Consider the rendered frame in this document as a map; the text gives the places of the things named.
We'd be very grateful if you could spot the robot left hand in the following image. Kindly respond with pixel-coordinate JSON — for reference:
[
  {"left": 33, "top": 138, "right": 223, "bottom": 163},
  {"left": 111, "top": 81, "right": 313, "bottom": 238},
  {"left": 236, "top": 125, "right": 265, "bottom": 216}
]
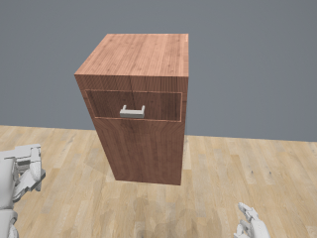
[{"left": 0, "top": 143, "right": 46, "bottom": 210}]

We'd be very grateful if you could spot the drawer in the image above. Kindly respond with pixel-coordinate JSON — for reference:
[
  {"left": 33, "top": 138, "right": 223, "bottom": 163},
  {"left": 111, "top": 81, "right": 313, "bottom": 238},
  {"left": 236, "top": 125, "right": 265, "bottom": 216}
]
[{"left": 85, "top": 89, "right": 181, "bottom": 121}]

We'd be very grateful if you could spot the handle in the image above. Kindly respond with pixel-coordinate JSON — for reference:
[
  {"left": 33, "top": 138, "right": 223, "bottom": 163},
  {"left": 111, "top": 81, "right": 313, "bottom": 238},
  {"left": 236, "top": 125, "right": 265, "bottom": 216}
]
[{"left": 120, "top": 105, "right": 146, "bottom": 119}]

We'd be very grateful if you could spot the robot right hand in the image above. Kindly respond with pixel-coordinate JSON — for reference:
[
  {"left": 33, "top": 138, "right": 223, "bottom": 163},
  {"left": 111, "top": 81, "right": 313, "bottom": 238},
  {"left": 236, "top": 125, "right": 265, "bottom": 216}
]
[{"left": 234, "top": 202, "right": 270, "bottom": 238}]

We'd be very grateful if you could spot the cabinet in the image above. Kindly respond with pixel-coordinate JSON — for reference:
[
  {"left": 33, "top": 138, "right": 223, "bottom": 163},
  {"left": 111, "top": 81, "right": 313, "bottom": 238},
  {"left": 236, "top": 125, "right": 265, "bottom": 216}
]
[{"left": 74, "top": 34, "right": 189, "bottom": 185}]

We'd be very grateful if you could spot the left robot forearm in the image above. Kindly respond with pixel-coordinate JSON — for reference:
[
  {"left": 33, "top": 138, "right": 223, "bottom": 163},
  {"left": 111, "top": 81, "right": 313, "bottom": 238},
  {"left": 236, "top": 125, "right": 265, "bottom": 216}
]
[{"left": 0, "top": 209, "right": 20, "bottom": 238}]

